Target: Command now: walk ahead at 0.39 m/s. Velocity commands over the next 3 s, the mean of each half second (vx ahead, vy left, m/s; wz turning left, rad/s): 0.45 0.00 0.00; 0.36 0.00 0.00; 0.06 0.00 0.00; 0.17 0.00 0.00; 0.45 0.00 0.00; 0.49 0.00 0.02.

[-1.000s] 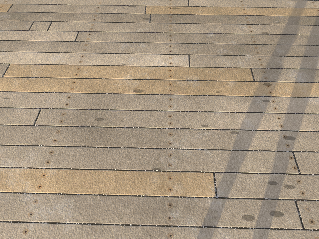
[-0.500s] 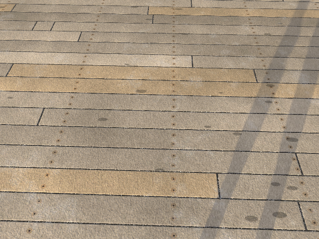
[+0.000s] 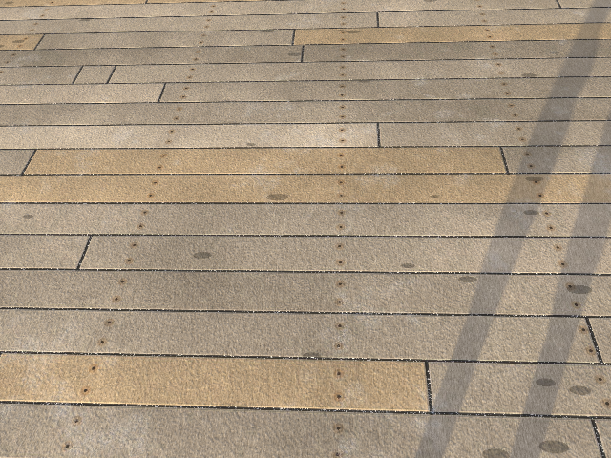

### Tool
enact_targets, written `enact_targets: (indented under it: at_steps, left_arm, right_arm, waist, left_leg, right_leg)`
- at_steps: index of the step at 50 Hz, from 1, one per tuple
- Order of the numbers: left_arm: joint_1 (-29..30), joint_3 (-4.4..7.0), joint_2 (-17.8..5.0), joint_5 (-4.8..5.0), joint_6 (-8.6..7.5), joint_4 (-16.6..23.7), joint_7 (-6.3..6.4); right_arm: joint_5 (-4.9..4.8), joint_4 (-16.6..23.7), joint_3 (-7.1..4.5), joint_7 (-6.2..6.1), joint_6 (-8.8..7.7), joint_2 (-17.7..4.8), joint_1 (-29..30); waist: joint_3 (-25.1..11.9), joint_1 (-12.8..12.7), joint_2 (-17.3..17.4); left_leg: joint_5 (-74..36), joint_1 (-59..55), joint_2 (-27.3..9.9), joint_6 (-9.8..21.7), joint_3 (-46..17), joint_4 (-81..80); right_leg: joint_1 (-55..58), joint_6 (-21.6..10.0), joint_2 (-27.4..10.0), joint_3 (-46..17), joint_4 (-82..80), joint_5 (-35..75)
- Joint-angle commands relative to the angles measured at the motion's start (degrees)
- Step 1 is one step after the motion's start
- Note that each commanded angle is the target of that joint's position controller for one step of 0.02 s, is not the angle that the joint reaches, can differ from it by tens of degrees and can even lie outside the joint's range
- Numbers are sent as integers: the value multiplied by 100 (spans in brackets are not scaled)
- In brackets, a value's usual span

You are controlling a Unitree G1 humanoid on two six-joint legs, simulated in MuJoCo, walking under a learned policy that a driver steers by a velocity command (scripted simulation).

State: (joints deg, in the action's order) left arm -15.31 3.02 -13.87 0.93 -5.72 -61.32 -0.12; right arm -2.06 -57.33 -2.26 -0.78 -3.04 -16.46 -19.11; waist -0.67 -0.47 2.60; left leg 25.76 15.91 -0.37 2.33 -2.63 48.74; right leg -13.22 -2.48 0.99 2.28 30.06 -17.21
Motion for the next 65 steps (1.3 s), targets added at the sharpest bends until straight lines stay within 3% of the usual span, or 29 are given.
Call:
enact_targets:
  at_steps: [1, 3, 6, 10, 15, 18, 20, 21, 22, 23, 24, 25, 27, 30, 37, 42, 45, 46, 47, 48, 49, 50, 52, 55, 58, 60, 62, 63, 65]
  left_arm:
    - [-734, 39, -706, -57, -147, 41, -79]
    - [-472, -51, -534, -62, -123, 176, -118]
    - [-908, -88, -524, -99, -30, 93, -30]
    - [-1046, -72, -735, -107, 32, 167, 99]
    - [-1378, -17, -788, 5, 64, 77, 132]
    - [-1181, 71, -954, -26, 147, 160, 141]
    - [-1020, 71, -944, -109, 253, 259, 133]
    - [-1099, -20, -734, -202, 256, 409, 121]
    - [-1935, -259, 222, -139, 117, 404, 30]
    - [-1514, -136, -371, 25, -59, 372, -10]
    - [-871, -31, -728, 183, -163, 616, -25]
    - [-506, -23, -779, 176, -212, 712, 21]
    - [-493, 46, -656, 53, -116, 721, 86]
    - [-514, 37, -398, 13, 80, 789, 110]
    - [1111, -5, -330, -95, 14, 1365, 42]
    - [1564, -18, -439, -78, -33, 1564, -100]
    - [571, 154, -864, -166, -80, 1265, -107]
    - [25, 241, -1244, -247, -94, 1138, -70]
    - [-263, 248, -1454, -316, -2, 1089, -39]
    - [-455, 121, -955, -186, 82, 1035, -64]
    - [-171, 73, -821, -95, 127, 1086, -102]
    - [411, 30, -726, -97, 154, 1188, -81]
    - [1136, -40, -573, -205, 159, 1272, -45]
    - [1329, -11, -613, -306, 214, 1209, -20]
    - [1281, -7, -653, -183, 272, 1111, 42]
    - [1207, -43, -569, -110, 332, 1016, 66]
    - [951, -68, -491, -155, 368, 894, 66]
    - [784, -51, -436, -143, 403, 895, 104]
    - [750, -37, -473, -161, 428, 816, 162]
  right_arm:
    - [-107, 742, -58, 76, -327, -464, 737]
    - [55, 714, -132, 107, -359, -544, 796]
    - [113, 779, -104, 179, -290, -294, 1018]
    - [93, 1198, 21, 201, -267, -33, 2047]
    - [30, 1503, 47, 322, -288, -123, 2688]
    - [46, 1477, -76, 371, -324, -416, 2280]
    - [21, 1030, -314, 303, -284, -819, 704]
    - [93, 807, -415, 235, -245, -1182, -328]
    - [180, 641, -450, 284, -228, -1447, -654]
    - [144, 657, -304, 293, -243, -897, -450]
    - [128, 733, -242, 275, -277, -689, 110]
    - [154, 839, -202, 282, -320, -577, 605]
    - [281, 848, -125, 327, -386, -309, 1002]
    - [217, 667, -119, 325, -413, -318, 835]
    - [200, 439, -167, 80, -299, -639, 193]
    - [163, 184, -152, 32, -116, -661, -205]
    - [153, 225, -170, -5, -23, -706, 95]
    - [239, 288, -113, -8, -39, -573, -105]
    - [332, 157, 84, 54, -87, 57, -1018]
    - [178, -45, 113, 86, -84, 53, -1293]
    - [62, 46, -33, 84, -39, -498, -831]
    - [18, 194, -72, 20, 46, -554, -282]
    - [151, 239, -104, -115, 264, -421, -12]
    - [210, 116, -38, -208, 386, -92, -206]
    - [245, 41, -44, -188, 417, -109, -146]
    - [340, 21, -58, -150, 434, -144, -38]
    - [364, 167, -86, -172, 423, -464, 188]
    - [274, 76, -149, -165, 385, -677, 357]
    - [295, 54, -68, -145, 245, -287, 573]
  waist:
    - [752, -243, -883]
    - [729, -101, -720]
    - [603, -168, -755]
    - [784, -363, -661]
    - [971, -370, -716]
    - [489, 40, -859]
    - [-548, 843, -944]
    - [-1347, 1121, -370]
    - [-2282, 567, 1351]
    - [-1929, 758, 896]
    - [-911, 633, 643]
    - [-471, 446, -11]
    - [-154, 27, -94]
    - [116, -147, 59]
    - [506, 234, -75]
    - [221, 334, 128]
    - [-330, -257, 131]
    - [-939, -355, -316]
    - [-1814, -39, -1498]
    - [-2528, -158, -1608]
    - [-2015, -214, -1054]
    - [-1261, -97, -740]
    - [-571, 201, -721]
    - [-463, 363, -1018]
    - [-626, 373, -909]
    - [-396, 405, -814]
    - [144, 204, -385]
    - [358, -40, 346]
    - [384, -62, 466]
  left_leg:
    - [-438, 3480, -399, 261, -265, 1958]
    - [-1236, 3171, -651, 218, -156, 1441]
    - [-1808, 2940, -650, -44, 181, 898]
    - [-2600, 2478, -446, -231, 460, -737]
    - [-2888, 2135, -279, -22, 434, -1741]
    - [-2429, 1387, -36, 249, 516, -1866]
    - [-2302, -682, 242, 537, 707, -1837]
    - [-2041, -2568, -820, 882, -540, -1641]
    - [-342, -4219, -2188, 1861, -3613, -2590]
    - [162, -3896, -2060, 1671, -4191, -3275]
    - [-219, -3022, -1920, 1411, -3244, -3365]
    - [-1004, -2060, -1735, 1282, -2489, -3515]
    - [-1966, -874, -1339, 1143, -1503, -3810]
    - [-2166, -288, -1189, 1239, -937, -4211]
    - [-3349, -387, -796, 937, 35, -4246]
    - [-4331, -1280, -1002, 714, 64, -3412]
    - [-4860, -1561, -839, 395, 30, -2155]
    - [-3980, -1054, -472, 147, 249, -1099]
    - [-584, 688, 155, -216, 373, 781]
    - [1551, 1121, 343, -349, -168, 1751]
    - [1440, 1308, 101, -344, -395, 2078]
    - [1094, 1505, -112, -374, -210, 1983]
    - [461, 960, -469, -454, -175, 1188]
    - [87, 7, -331, -485, 121, -48]
    - [-1039, -611, -270, -398, 254, -1127]
    - [-1542, -1009, -195, -243, 346, -1794]
    - [-1197, -607, -657, 23, -135, -2481]
    - [-36, 274, -567, 133, -164, -2657]
    - [125, 776, -506, -42, -157, -2985]
  right_leg:
    - [1771, -1084, -2039, -3340, -2213, -1715]
    - [1541, -747, -1605, -2264, -2271, -191]
    - [1464, -741, -1277, -1374, -2307, 1473]
    - [982, -744, -1090, -823, -2504, 1969]
    - [1457, -723, -1398, -668, -2475, 2207]
    - [2043, -553, -1558, -551, -1687, 4147]
    - [1704, -328, -1240, -280, 218, 5540]
    - [288, -196, -934, -168, 2014, 3783]
    - [-1794, 136, 294, -393, 4087, -891]
    - [-2405, 3, 103, -1104, 4826, -1425]
    - [-2827, -91, -194, -930, 4957, -1007]
    - [-2585, -120, -515, -814, 4691, -429]
    - [-1925, -105, -888, -789, 4147, 94]
    - [-1816, 6, -1028, -675, 3528, 203]
    - [-2069, 255, -759, -262, 801, 2337]
    - [-1599, 104, -381, -256, -45, 2412]
    - [-347, -195, -176, -202, -594, 2550]
    - [865, -417, -751, -623, -313, 4821]
    - [2960, -1386, -2154, -2072, 147, 6594]
    - [3211, -1846, -2561, -2907, -143, 5900]
    - [2429, -1622, -2261, -2638, -510, 4514]
    - [1603, -1346, -1998, -2222, -798, 3463]
    - [50, -1074, -1660, -1714, -1348, 2112]
    - [-793, -998, -1261, -1109, -1611, 1676]
    - [-854, -918, -1207, -1018, -1644, 559]
    - [-1178, -569, -990, -936, -1678, -872]
    - [-1215, -70, -610, -736, -1416, -1369]
    - [-669, 81, -264, -329, -1209, -799]
    - [88, 80, -244, -254, -777, 45]
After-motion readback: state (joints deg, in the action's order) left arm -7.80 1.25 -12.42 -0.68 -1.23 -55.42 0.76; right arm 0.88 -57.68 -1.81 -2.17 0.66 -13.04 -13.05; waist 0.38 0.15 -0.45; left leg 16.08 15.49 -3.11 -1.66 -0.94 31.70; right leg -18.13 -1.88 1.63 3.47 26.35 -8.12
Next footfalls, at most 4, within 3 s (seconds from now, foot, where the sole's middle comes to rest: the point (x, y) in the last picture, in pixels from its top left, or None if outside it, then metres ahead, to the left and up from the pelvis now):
0.40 left None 0.40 0.13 -0.77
0.90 right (381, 393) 0.68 -0.10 -0.77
1.22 left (276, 418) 0.62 0.14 -0.77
2.38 left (285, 266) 1.06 0.14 -0.77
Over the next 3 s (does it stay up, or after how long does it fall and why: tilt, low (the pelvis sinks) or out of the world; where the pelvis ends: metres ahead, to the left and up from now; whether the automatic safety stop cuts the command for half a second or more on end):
stays up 1.23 0.00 -0.01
